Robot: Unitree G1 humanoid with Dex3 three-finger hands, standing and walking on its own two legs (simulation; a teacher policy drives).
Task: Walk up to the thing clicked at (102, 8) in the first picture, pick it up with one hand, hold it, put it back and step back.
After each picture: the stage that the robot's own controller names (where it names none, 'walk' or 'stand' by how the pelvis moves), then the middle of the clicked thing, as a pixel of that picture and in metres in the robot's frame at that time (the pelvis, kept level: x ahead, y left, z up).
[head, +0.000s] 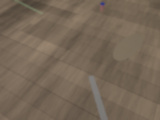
stand; (102, 6) +2.24 -0.31 -0.72
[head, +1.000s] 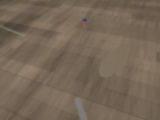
walk; (84, 23) +2.11 +0.10 -0.70
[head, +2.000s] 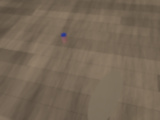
walk; (64, 38) +1.47 +0.33 -0.72
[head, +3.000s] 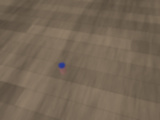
walk; (62, 68) +0.97 +0.28 -0.72
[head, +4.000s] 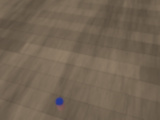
walk; (60, 104) +0.61 +0.25 -0.71
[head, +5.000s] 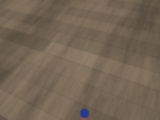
walk; (84, 115) +0.48 +0.06 -0.68
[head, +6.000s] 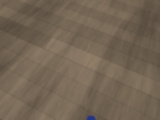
stand; out of the picture +0.39 -0.09 -0.70
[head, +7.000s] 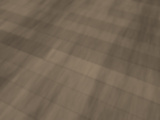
stand; out of the picture +0.38 -0.06 -0.71
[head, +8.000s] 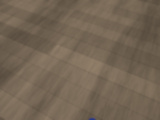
stand; out of the picture +0.42 -0.07 -0.72
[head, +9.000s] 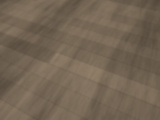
stand; out of the picture +0.40 -0.06 -0.73
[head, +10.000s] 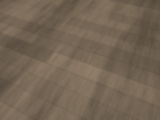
stand; out of the picture +0.39 -0.05 -0.73
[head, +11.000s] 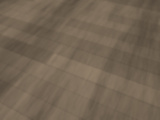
stand; out of the picture +0.39 -0.05 -0.73
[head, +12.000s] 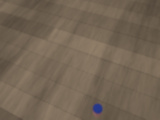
go down; (97, 110) +0.42 -0.05 -0.65
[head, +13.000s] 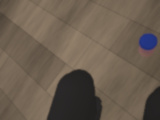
go down; (147, 45) +0.50 -0.12 -0.28
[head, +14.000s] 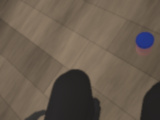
close in; (144, 44) +0.50 -0.12 -0.26
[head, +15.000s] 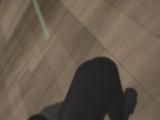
close in; out of the picture +0.50 -0.16 -0.24
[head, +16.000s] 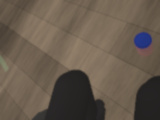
go down; (143, 45) +0.50 -0.12 -0.27
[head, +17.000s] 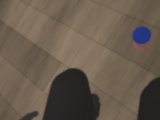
go down; (141, 39) +0.50 -0.12 -0.27
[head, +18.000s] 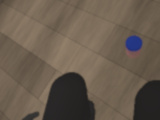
go down; (133, 47) +0.50 -0.11 -0.28
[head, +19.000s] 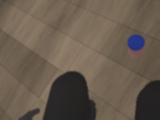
go down; (135, 46) +0.50 -0.11 -0.27
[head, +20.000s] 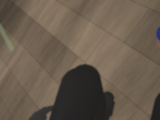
go down; out of the picture +0.50 -0.13 -0.26
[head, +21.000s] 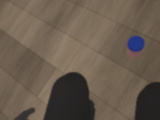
go down; (134, 47) +0.49 -0.11 -0.29
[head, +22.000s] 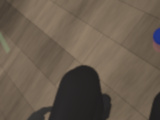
go down; out of the picture +0.50 -0.13 -0.25
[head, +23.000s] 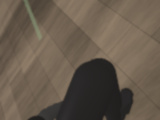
go down; out of the picture +0.50 -0.15 -0.25
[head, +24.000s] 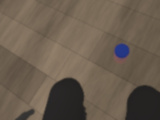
go down; (121, 54) +0.49 -0.09 -0.32
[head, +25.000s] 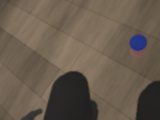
go down; (137, 47) +0.50 -0.11 -0.27
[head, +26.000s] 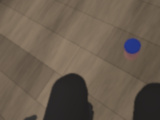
go down; (131, 50) +0.50 -0.10 -0.28
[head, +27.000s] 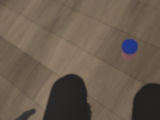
go down; (129, 50) +0.50 -0.10 -0.29
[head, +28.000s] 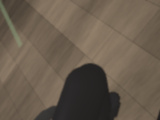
go down; out of the picture +0.50 -0.14 -0.25
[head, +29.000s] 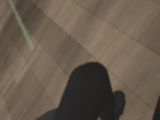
go down; out of the picture +0.50 -0.15 -0.26
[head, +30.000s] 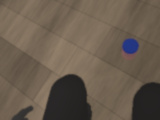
go down; (129, 49) +0.49 -0.10 -0.29
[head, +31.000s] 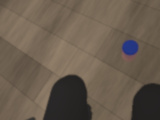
go down; (129, 51) +0.49 -0.10 -0.29
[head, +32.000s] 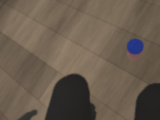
go down; (134, 50) +0.50 -0.11 -0.28
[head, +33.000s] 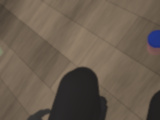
close in; (156, 43) +0.50 -0.12 -0.26
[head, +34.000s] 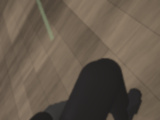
go down; out of the picture +0.50 -0.16 -0.26
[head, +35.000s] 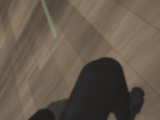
close; out of the picture +0.50 -0.16 -0.25
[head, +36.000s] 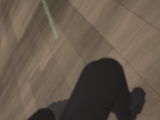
close; out of the picture +0.50 -0.16 -0.26
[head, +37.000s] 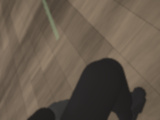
close; out of the picture +0.50 -0.16 -0.26
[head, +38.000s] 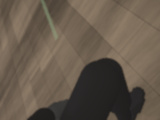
close; out of the picture +0.50 -0.16 -0.26
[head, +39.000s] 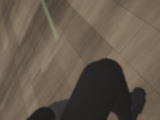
close; out of the picture +0.49 -0.16 -0.27
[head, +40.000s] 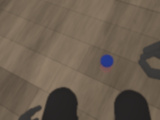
close in; (106, 64) +0.50 -0.07 -0.37
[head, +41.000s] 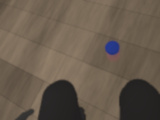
go down; (112, 51) +0.51 -0.09 -0.30
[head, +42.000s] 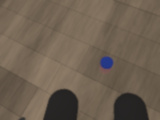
walk; (105, 65) +0.49 -0.07 -0.39
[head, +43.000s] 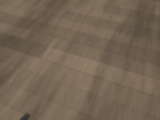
stand; out of the picture +0.41 -0.03 -0.66
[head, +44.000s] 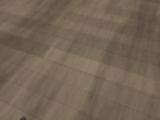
stand; out of the picture +0.42 -0.03 -0.66
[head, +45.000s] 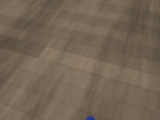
stand; out of the picture +0.43 -0.03 -0.68
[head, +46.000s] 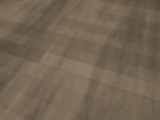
stand; out of the picture +0.44 -0.04 -0.72
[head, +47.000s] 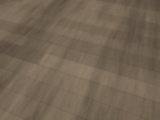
stand; out of the picture +0.42 -0.05 -0.73
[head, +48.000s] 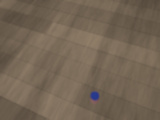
walk; (94, 97) +0.49 -0.03 -0.71
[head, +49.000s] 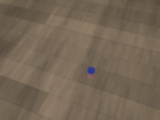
walk; (91, 73) +0.75 -0.04 -0.71
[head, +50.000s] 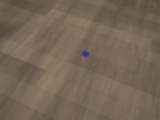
stand; (85, 57) +1.04 -0.07 -0.71
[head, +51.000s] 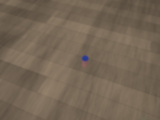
stand; (85, 61) +1.04 -0.03 -0.72
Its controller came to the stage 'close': yes
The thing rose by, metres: 0.00
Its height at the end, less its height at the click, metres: +0.00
